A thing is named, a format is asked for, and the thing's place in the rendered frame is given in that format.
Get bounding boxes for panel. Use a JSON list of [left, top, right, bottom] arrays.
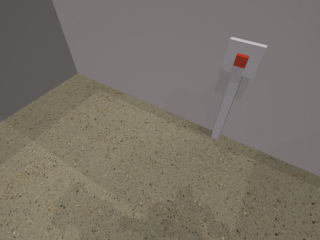
[[211, 37, 267, 140]]

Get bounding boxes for button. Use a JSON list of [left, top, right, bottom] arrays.
[[233, 53, 249, 68]]

